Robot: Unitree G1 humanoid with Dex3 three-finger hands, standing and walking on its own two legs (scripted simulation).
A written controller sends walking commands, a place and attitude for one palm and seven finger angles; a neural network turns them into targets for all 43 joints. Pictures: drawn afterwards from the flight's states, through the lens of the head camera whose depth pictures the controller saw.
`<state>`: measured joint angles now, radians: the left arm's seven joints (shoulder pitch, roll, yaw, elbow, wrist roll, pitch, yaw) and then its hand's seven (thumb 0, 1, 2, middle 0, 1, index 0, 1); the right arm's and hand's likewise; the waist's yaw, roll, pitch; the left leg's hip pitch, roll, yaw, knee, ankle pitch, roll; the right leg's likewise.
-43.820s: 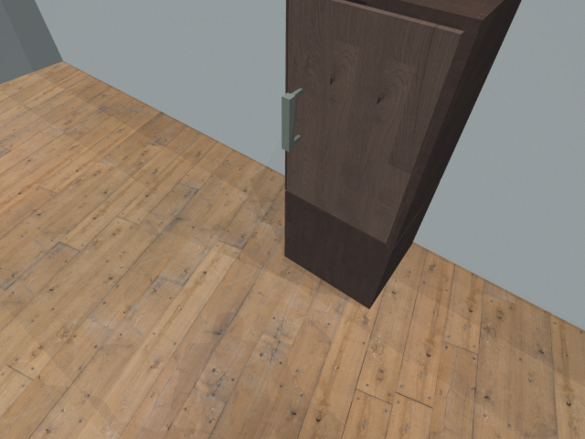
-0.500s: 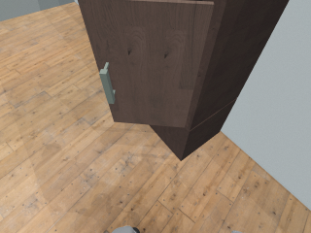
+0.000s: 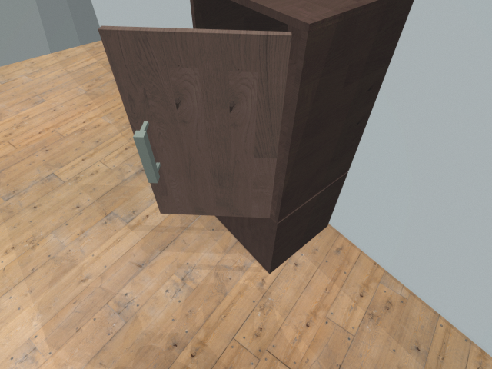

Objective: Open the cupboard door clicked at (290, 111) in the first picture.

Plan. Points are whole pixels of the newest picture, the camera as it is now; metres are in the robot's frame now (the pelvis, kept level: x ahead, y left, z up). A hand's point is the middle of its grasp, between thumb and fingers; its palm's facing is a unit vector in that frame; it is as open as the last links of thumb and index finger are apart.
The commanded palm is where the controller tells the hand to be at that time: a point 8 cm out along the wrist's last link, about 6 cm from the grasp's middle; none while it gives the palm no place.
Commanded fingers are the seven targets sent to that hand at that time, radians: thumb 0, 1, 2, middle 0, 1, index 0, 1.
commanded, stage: come to a stop and stand still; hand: left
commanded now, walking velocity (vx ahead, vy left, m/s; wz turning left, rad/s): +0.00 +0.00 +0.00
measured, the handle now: (149, 152) +0.62 +0.27 -0.04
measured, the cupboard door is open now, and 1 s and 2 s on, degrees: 48 48 48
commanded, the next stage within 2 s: look again from close up in 0.66 s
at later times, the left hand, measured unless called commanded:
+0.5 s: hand out of the picture +0.02 +0.16 -0.17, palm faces +0.01 -0.98 -0.19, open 7.4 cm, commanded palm none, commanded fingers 0.00 0.90 0.90 -0.20 -0.30 -0.20 -0.30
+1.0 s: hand out of the picture +0.06 +0.18 -0.17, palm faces +0.01 -0.98 -0.22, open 7.4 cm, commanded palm none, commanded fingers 0.00 0.90 0.90 -0.20 -0.30 -0.20 -0.30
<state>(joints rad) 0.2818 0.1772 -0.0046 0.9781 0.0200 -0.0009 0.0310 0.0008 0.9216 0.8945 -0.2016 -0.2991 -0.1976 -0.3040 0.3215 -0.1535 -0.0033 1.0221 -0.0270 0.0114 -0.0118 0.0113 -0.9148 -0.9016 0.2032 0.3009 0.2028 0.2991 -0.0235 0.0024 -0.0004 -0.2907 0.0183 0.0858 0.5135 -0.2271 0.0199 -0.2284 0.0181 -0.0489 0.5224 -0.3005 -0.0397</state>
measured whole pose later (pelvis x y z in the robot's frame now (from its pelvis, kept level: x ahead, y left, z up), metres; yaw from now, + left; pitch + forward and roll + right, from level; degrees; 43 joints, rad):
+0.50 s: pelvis +0.03 -0.01 +0.00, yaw +0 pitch +0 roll +1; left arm 0.30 0.16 -0.01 1.11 0.02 -0.02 0.03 0.00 0.91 0.89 -0.20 -0.30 -0.20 -0.30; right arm 0.24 -0.16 0.01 1.12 -0.02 -0.02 -0.03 0.01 -0.91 -0.90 0.20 0.30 0.20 0.30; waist 0.00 -0.02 0.01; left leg -0.21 0.02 0.09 0.46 -0.25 0.01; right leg -0.14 0.02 -0.05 0.46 -0.32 -0.04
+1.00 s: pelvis +0.05 -0.01 +0.00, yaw +0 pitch +0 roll +1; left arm 0.27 0.19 0.00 1.11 0.02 -0.02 0.03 0.00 0.91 0.89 -0.20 -0.30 -0.20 -0.30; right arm 0.23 -0.16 0.01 1.14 -0.02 -0.02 -0.03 0.01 -0.90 -0.90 0.20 0.30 0.20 0.30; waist 0.00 -0.02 0.01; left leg -0.17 0.01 0.09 0.44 -0.27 0.00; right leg -0.11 0.02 -0.04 0.44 -0.34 -0.04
